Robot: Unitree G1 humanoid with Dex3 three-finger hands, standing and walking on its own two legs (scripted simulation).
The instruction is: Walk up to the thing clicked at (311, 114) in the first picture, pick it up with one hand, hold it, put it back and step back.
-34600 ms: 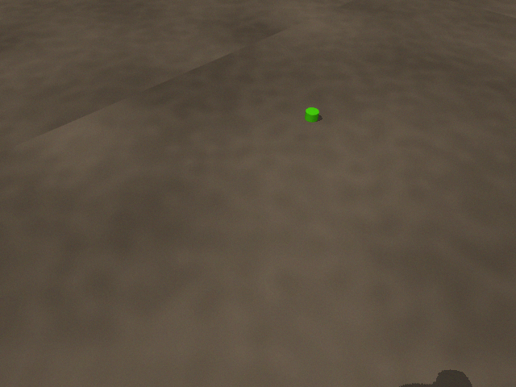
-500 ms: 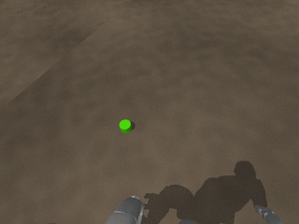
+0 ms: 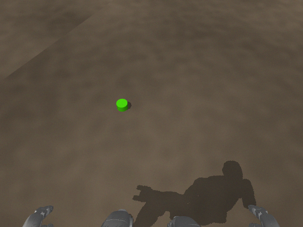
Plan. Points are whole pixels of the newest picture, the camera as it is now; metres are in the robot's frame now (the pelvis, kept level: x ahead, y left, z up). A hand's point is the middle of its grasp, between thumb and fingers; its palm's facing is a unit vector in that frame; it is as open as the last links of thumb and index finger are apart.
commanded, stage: step back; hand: left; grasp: from above
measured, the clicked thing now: (122, 105) +0.97 +0.26 -0.73
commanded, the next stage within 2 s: stand in 1.26 s
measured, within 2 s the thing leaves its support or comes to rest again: neither
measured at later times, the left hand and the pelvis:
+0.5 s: hand out of the picture -0.09 +0.27 -0.14, palm faces +0.08 -0.91 -0.40, open 7.4 cm; pelvis -0.13 -0.01 +0.00, yaw +5 degrees
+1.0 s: hand out of the picture -0.06 +0.28 -0.15, palm faces +0.06 -0.93 -0.35, open 7.4 cm; pelvis -0.10 +0.01 +0.01, yaw +3 degrees
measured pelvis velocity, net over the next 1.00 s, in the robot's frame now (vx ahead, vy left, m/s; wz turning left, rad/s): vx -0.10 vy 0.01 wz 0.06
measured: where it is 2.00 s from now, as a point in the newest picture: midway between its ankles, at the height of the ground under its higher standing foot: outside the picture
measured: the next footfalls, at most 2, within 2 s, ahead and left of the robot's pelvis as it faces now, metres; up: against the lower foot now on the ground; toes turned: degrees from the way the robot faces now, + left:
right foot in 0.06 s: -0.05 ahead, -0.12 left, +0.00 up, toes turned +4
left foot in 0.38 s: -0.06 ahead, +0.13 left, +0.00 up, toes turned +4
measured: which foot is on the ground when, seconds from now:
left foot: down 0.00-0.08, up 0.10-0.36, down 0.38-1.00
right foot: up 0.00-0.04, down 0.06-1.00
